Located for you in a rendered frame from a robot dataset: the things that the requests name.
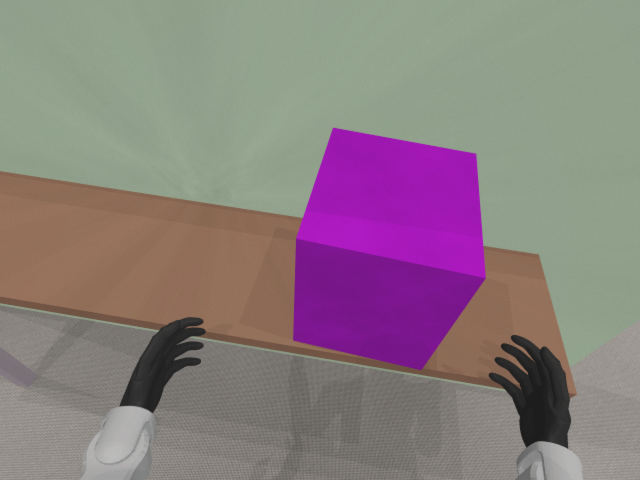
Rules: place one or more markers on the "table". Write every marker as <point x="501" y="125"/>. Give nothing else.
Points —
<point x="147" y="260"/>

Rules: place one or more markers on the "carton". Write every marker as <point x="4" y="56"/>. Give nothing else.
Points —
<point x="390" y="248"/>

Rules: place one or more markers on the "left robot forearm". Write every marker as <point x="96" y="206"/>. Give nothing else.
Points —
<point x="121" y="449"/>

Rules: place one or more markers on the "robot right hand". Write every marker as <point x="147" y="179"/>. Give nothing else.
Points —
<point x="543" y="400"/>

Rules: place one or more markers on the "robot left hand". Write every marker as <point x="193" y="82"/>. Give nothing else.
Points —
<point x="157" y="365"/>

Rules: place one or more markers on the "right robot forearm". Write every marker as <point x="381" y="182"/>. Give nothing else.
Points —
<point x="548" y="461"/>

